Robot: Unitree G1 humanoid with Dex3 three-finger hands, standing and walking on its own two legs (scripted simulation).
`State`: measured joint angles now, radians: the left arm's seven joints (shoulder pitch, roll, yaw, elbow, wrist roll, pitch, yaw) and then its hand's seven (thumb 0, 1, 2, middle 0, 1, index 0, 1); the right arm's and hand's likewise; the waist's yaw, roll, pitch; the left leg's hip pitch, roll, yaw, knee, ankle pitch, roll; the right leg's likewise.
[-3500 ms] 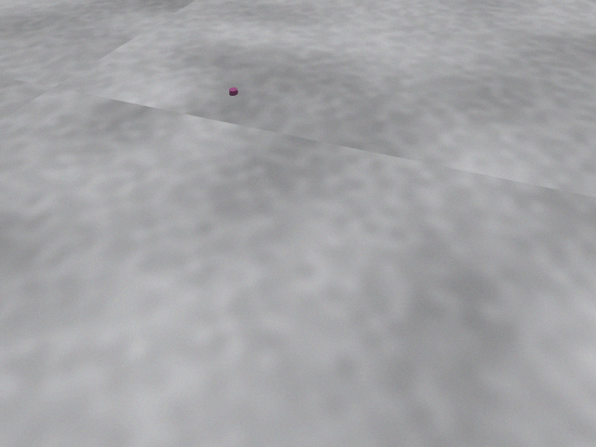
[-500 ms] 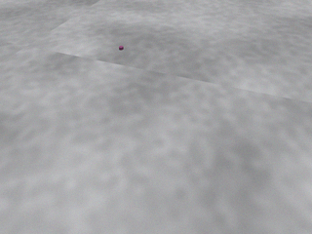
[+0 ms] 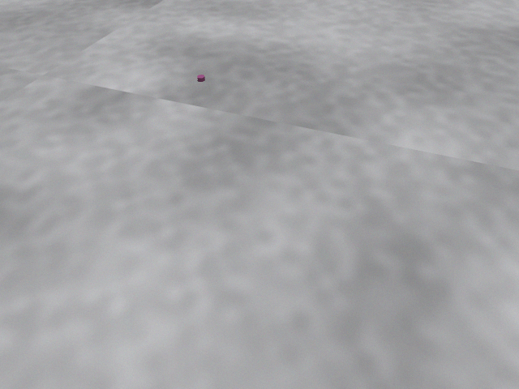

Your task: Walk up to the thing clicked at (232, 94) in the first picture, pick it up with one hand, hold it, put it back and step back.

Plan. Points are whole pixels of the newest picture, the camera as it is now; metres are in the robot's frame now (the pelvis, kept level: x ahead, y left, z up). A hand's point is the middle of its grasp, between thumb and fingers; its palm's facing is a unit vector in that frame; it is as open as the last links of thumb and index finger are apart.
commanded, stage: stand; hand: left
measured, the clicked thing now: (201, 78) +2.37 +0.55 -0.77
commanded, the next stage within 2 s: walk up in 0.22 s
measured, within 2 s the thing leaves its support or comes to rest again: neither
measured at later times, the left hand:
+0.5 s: hand out of the picture +0.06 +0.34 -0.15, palm faces +0.08 -0.92 -0.39, open 7.4 cm
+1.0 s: hand (105, 250) +0.43 +0.39 -0.14, palm faces -0.02 -0.94 -0.33, open 7.4 cm
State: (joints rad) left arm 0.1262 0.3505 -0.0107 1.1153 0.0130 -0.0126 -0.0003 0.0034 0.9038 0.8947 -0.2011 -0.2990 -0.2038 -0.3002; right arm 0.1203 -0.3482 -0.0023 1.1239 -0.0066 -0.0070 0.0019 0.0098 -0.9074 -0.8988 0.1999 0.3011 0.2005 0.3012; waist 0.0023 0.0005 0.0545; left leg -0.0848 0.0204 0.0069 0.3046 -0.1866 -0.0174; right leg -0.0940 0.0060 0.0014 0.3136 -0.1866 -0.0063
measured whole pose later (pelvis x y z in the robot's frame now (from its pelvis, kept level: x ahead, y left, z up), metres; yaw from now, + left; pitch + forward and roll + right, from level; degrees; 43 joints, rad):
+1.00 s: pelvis +0.31 +0.11 -0.02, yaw +5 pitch -1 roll +1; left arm 0.09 0.44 0.05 0.97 0.02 -0.02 -0.13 0.01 0.90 0.89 -0.20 -0.30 -0.20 -0.30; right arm 0.39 -0.40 -0.07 1.00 0.00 -0.09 0.07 0.01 -0.90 -0.90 0.20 0.30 0.20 0.30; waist -0.05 -0.02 0.03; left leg 0.14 0.01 0.11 0.24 -0.36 -0.01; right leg -0.55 -0.12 -0.05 0.58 -0.05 -0.02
